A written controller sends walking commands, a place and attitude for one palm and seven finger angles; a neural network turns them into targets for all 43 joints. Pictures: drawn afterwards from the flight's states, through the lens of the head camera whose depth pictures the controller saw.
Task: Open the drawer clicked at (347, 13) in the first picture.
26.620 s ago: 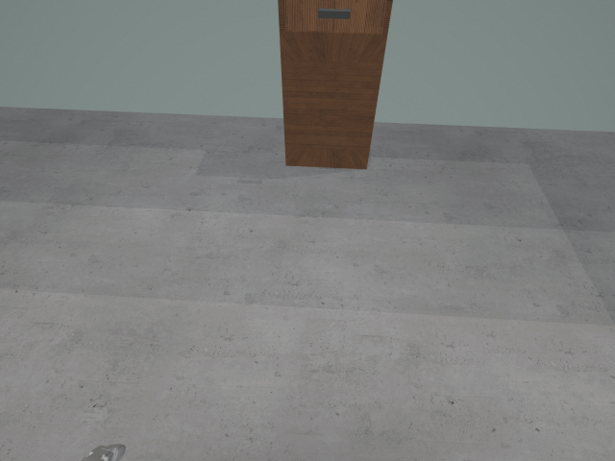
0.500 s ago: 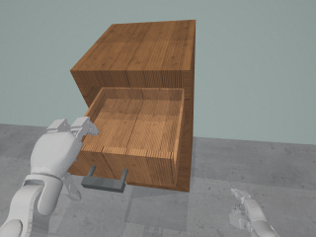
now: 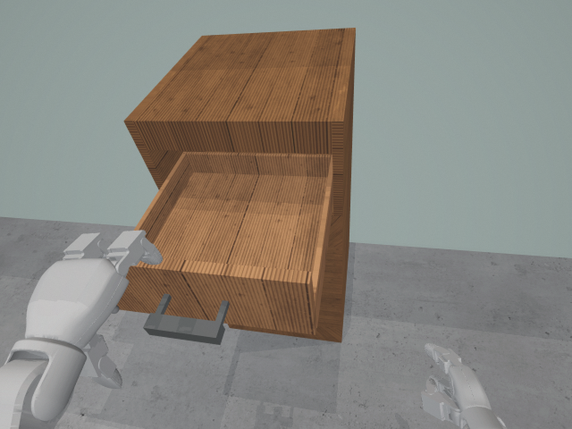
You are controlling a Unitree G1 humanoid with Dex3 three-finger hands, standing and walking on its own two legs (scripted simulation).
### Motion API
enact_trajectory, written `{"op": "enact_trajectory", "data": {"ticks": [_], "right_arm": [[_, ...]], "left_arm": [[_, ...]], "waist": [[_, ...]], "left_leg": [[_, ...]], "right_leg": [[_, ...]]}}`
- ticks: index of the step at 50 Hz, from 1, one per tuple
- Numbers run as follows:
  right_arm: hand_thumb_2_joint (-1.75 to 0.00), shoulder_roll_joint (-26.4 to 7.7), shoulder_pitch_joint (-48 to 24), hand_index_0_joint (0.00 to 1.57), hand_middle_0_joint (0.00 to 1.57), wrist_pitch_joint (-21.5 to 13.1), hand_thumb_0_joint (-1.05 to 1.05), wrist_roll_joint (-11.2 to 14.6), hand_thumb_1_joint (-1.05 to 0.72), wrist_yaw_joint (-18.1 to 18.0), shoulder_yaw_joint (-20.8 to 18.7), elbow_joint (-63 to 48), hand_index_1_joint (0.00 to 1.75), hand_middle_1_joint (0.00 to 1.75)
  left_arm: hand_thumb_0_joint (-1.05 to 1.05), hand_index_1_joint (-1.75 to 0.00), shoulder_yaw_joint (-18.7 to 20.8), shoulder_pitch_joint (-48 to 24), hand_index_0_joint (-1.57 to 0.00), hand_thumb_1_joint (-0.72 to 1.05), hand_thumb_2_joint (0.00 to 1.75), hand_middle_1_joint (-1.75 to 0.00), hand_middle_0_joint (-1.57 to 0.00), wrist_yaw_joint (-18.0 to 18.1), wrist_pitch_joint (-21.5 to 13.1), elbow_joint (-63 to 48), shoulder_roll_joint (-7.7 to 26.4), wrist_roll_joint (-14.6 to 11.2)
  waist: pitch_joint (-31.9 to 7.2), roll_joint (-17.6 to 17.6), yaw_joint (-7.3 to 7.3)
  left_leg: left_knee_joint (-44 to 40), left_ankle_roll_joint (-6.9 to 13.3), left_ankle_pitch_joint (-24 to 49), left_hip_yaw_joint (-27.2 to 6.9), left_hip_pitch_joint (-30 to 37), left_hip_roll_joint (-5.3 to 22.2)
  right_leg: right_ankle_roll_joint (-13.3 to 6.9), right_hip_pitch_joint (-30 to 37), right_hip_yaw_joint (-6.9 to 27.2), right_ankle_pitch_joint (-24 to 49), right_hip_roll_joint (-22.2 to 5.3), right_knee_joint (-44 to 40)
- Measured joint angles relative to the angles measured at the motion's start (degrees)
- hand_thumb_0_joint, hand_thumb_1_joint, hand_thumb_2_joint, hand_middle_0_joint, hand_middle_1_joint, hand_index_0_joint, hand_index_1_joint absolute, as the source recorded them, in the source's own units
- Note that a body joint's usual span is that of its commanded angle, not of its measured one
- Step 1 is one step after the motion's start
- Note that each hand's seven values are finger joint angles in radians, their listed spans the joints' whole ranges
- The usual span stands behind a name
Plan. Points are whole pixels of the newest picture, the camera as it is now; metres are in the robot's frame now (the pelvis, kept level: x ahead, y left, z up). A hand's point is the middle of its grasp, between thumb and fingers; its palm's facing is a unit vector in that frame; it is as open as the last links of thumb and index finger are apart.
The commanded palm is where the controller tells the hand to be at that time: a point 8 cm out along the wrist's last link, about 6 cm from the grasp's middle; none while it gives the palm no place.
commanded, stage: draw the hand back to the body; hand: left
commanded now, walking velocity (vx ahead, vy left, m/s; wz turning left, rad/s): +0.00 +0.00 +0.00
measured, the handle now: (189, 315) +0.27 +0.21 -0.01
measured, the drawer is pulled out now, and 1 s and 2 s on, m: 0.28 0.28 0.28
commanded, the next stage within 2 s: step back with the hand held close in 1.26 s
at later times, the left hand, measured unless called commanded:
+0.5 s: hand (116, 288) +0.21 +0.22 +0.16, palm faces +0.37 -0.85 -0.38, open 13.3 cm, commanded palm +0.16 +0.26 +0.19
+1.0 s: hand (92, 291) +0.21 +0.25 +0.16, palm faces +0.42 -0.81 -0.42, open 9.1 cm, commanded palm +0.15 +0.29 +0.18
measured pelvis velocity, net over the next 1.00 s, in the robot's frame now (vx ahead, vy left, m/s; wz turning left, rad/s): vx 0.03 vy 0.01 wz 0.01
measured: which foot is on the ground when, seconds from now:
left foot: down 0.00-1.00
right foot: down 0.00-1.00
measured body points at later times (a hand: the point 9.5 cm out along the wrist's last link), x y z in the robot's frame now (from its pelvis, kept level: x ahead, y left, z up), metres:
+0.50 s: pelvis +0.02 +0.01 +0.00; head +0.02 -0.01 +0.45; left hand +0.19 +0.26 +0.18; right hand +0.21 -0.20 -0.08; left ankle -0.02 +0.12 -0.74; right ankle +0.00 -0.10 -0.74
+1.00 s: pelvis +0.03 +0.01 +0.00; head +0.03 -0.02 +0.45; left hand +0.18 +0.29 +0.19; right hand +0.24 -0.20 -0.08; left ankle -0.02 +0.12 -0.74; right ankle +0.00 -0.10 -0.74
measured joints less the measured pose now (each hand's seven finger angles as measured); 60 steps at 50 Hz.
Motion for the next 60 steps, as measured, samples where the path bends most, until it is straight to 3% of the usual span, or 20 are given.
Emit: {"op": "enact_trajectory", "data": {"ticks": [14,16,17,18,20,23,27,34,50,60], "right_arm": [[-0.9,0.2,0.8,0.2,0.2,-0.3,0.01,-0.1,-0.9,0.0,-0.3,-1.4,0.3,0.3],[-0.9,0.8,0.8,0.2,0.2,-3.0,0.01,0.1,-0.9,-0.9,-0.6,-1.2,0.3,0.3],[-0.9,1.4,1.0,0.2,0.2,-4.8,0.01,0.1,-0.9,-1.7,-0.5,-0.9,0.3,0.3],[-0.9,2.0,1.4,0.2,0.2,-6.5,0.01,0.1,-0.9,-2.4,-0.5,-0.6,0.3,0.3],[-0.9,3.2,2.9,0.2,0.2,-9.6,0.01,-0.2,-0.9,-3.5,-0.2,0.1,0.3,0.3],[-0.9,4.3,5.1,0.2,0.2,-12.8,0.01,-0.8,-0.9,-4.2,0.2,1.5,0.3,0.3],[-0.9,4.9,6.2,0.2,0.21,-14.5,0.01,-1.2,-0.9,-4.1,0.3,3.3,0.3,0.3],[-0.9,4.7,5.2,0.21,0.21,-14.4,0.01,-1.1,-0.9,-3.6,-0.6,4.0,0.3,0.3],[-0.9,4.2,2.9,0.2,0.21,-12.3,0.01,-0.5,-0.9,-3.9,-1.2,3.2,0.3,0.3],[-0.9,4.2,3.5,0.21,0.21,-12.5,0.01,-0.5,-0.9,-3.9,-0.8,3.6,0.3,0.3]], "left_arm": [[0.0,-1.2,3.1,4.5,-0.32,-0.49,0.3,-1.21,-0.32,1.5,-1.7,-2.3,1.6,-1.0],[-0.01,-1.2,5.4,4.8,-0.32,-0.49,0.3,-1.2,-0.32,2.2,-4.0,-1.8,-1.5,-19.1],[-0.01,-1.2,6.4,5.0,-0.32,-0.48,0.3,-1.2,-0.32,3.0,-5.2,-1.2,-3.9,-26.6],[-0.01,-1.19,7.1,5.3,-0.32,-0.48,0.3,-1.19,-0.32,3.7,-6.0,-1.0,-6.3,-32.4],[-0.01,-1.17,7.7,5.4,-0.32,-0.45,0.32,-1.18,-0.32,5.0,-7.1,-1.4,-10.2,-39.5],[-0.01,-1.13,7.6,5.8,-0.31,-0.39,0.34,-1.14,-0.31,6.5,-8.4,-2.9,-13.6,-44.2],[-0.01,-1.06,7.7,5.9,-0.3,-0.28,0.39,-1.07,-0.3,6.9,-9.3,-4.0,-14.5,-46.3],[-0.01,-0.92,10.0,6.9,-0.28,-0.06,0.48,-0.92,-0.28,6.3,-9.4,-4.2,-12.7,-47.6],[0.0,-0.56,12.2,8.6,-0.24,0.49,0.72,-0.57,-0.24,6.3,-7.8,-2.6,-12.4,-48.4],[0.01,-0.37,11.5,8.3,-0.22,0.79,0.85,-0.37,-0.22,6.6,-7.1,-2.6,-12.8,-48.4]], "waist": [[-0.6,-0.5,-0.29],[0.9,-0.4,-1.04],[1.6,-0.7,-1.53],[2.0,-1.1,-1.91],[2.3,-2.3,-2.18],[1.9,-3.8,-2.3],[1.6,-4.9,-2.6],[1.5,-4.7,-3.18],[0.9,-3.5,-2.12],[0.9,-3.3,-2.0]], "left_leg": [[1.5,0.4,-1.2,0.2,-1.5,-0.1],[1.7,0.5,-1.5,0.0,-0.4,-0.2],[1.6,0.6,-1.6,0.1,0.2,-0.2],[1.3,0.5,-1.6,0.0,0.8,-0.2],[0.7,0.5,-1.6,0.0,2.0,-0.3],[0.1,0.4,-1.9,-0.2,3.4,-0.2],[-0.3,0.2,-2.3,-0.5,4.5,-0.1],[-0.5,0.3,-2.6,-0.3,4.4,0.1],[-1.1,0.2,-1.9,-0.8,3.9,-0.1],[-1.1,0.0,-1.6,-1.2,4.2,-0.1]], "right_leg": [[0.5,-1.3,0.3,-0.7,-0.2,0.9],[0.5,0.0,0.1,-0.9,-0.2,0.7],[0.5,0.6,0.1,-1.0,-0.2,0.7],[0.6,1.2,0.1,-1.1,-0.3,0.6],[0.6,2.3,0.0,-1.3,-0.3,0.2],[0.5,3.7,-0.2,-1.7,-0.2,-0.4],[0.5,5.1,-0.5,-2.0,0.0,-1.2],[0.6,5.2,-0.3,-1.8,0.2,-2.0],[0.6,4.9,-0.8,-1.4,0.0,-2.5],[0.3,5.2,-1.2,-1.4,0.0,-2.1]]}}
